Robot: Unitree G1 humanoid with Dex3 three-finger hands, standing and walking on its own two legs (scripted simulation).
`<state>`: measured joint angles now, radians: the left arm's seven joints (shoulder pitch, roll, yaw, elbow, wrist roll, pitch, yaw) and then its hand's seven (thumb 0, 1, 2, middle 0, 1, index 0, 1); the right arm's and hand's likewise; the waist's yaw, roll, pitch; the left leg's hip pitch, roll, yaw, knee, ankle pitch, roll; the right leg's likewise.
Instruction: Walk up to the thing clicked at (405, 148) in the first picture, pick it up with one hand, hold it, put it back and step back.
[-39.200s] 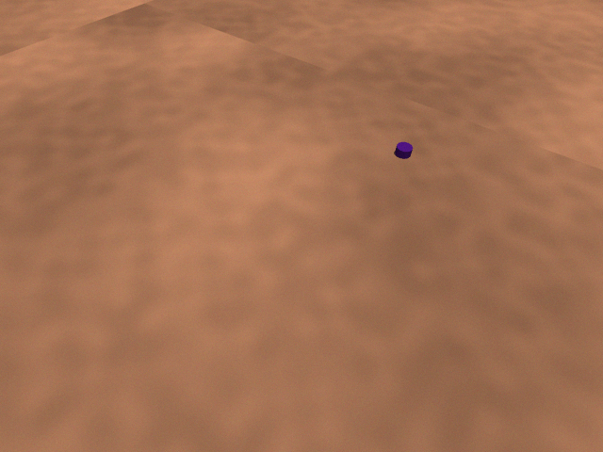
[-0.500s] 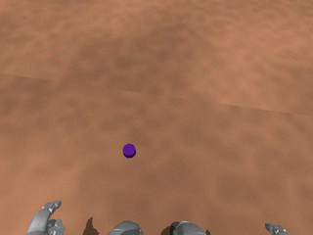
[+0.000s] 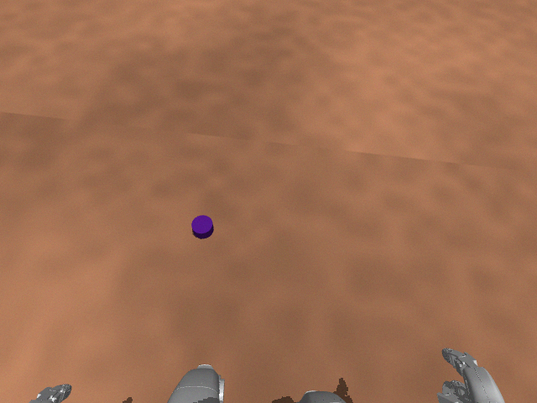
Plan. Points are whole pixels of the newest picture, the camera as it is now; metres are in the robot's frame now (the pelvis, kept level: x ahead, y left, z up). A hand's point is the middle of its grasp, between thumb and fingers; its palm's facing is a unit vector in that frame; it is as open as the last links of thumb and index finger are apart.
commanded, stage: step back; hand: left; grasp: from above
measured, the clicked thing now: (202, 226) +0.74 +0.27 -0.73
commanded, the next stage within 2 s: stand in 1.96 s
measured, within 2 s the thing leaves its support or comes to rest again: neither
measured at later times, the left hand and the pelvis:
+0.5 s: hand out of the picture -0.05 +0.23 -0.14, palm faces +0.07 -0.94 -0.34, open 7.4 cm; pelvis -0.16 -0.03 +0.01, yaw +6 degrees
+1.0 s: hand out of the picture -0.28 +0.17 -0.11, palm faces +0.07 -0.89 -0.45, open 7.4 cm; pelvis -0.32 -0.11 +0.01, yaw +5 degrees
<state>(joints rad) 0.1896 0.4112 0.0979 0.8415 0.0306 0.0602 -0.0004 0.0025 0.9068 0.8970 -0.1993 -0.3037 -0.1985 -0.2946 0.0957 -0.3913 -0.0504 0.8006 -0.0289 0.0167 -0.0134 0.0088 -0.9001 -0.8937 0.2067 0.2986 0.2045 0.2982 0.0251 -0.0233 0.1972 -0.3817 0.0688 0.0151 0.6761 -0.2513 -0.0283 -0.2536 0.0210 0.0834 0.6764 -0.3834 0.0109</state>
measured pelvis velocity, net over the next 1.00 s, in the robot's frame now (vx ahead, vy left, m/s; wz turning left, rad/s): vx -0.32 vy -0.11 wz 0.08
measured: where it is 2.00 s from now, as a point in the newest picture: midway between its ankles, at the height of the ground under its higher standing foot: outside the picture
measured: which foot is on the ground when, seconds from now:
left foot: down 0.00-0.04, up 0.06-0.34, down 0.36-0.78, up 0.80-1.00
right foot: down 0.00-0.40, up 0.42-0.74, down 0.76-1.00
